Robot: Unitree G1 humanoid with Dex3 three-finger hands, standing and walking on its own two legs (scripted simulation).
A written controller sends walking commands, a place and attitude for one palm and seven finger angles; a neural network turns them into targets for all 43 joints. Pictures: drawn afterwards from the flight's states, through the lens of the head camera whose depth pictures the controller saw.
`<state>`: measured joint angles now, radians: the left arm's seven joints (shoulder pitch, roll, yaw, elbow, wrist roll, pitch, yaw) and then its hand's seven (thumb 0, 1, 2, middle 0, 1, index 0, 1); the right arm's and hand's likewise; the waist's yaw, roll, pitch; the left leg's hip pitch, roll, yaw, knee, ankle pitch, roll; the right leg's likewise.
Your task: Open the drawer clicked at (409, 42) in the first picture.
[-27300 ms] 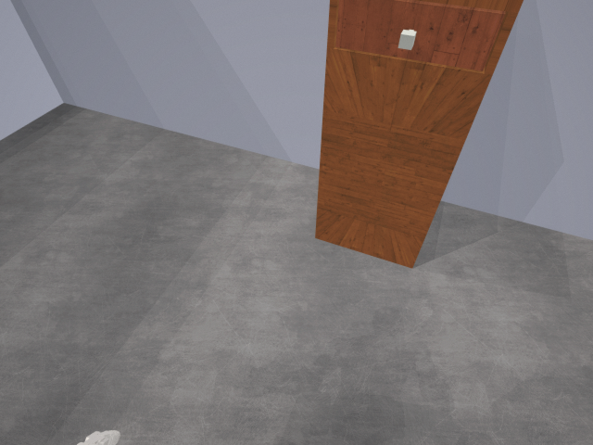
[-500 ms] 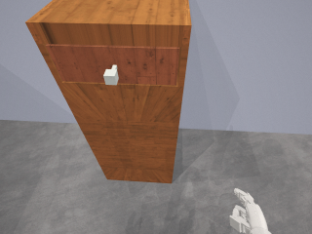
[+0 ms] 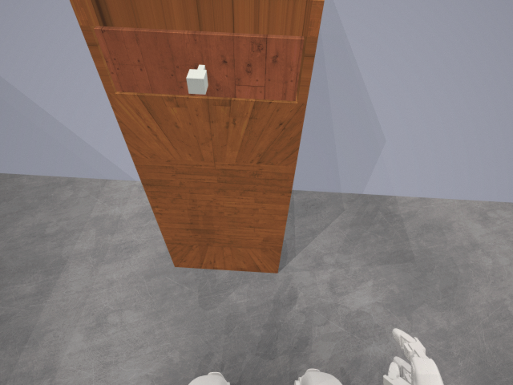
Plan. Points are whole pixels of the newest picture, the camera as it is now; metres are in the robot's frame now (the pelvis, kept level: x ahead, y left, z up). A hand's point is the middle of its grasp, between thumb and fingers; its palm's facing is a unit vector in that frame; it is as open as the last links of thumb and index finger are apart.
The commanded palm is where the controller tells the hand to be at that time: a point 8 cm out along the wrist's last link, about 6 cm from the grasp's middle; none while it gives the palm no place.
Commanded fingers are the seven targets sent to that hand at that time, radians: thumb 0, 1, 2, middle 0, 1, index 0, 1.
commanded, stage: step back with the hand held close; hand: left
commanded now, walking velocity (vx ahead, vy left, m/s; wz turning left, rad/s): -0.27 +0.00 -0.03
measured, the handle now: (199, 77) +0.62 +0.14 +0.16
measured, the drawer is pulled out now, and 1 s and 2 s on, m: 0.00 0.00 0.00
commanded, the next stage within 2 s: stop stepping back and stand still in 0.28 s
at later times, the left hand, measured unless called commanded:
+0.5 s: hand out of the picture +0.08 +0.24 +0.36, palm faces +0.62 -0.68 -0.40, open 7.4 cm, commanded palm +0.01 +0.30 +0.35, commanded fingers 0.00 0.90 0.90 -0.20 -0.30 -0.20 -0.30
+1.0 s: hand out of the picture +0.00 +0.25 +0.35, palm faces +0.63 -0.71 -0.32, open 7.4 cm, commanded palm -0.07 +0.30 +0.35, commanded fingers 0.00 0.90 0.90 -0.20 -0.30 -0.20 -0.30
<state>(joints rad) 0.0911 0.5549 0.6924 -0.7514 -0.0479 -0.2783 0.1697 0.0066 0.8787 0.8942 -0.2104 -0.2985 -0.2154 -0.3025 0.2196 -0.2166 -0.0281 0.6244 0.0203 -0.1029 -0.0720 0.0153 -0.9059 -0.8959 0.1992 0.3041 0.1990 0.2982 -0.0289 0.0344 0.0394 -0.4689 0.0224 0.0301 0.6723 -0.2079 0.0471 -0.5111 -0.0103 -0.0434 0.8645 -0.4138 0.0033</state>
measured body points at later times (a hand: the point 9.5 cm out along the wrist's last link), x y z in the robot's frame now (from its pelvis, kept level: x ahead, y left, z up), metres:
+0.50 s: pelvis -0.12 +0.02 +0.02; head -0.07 +0.04 +0.47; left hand +0.04 +0.28 +0.38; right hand +0.07 -0.21 -0.05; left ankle -0.02 +0.11 -0.72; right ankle -0.13 -0.11 -0.66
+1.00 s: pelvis -0.19 +0.02 +0.01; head -0.20 +0.03 +0.46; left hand -0.04 +0.29 +0.36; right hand -0.04 -0.22 -0.08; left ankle -0.15 +0.14 -0.71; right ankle -0.17 -0.07 -0.72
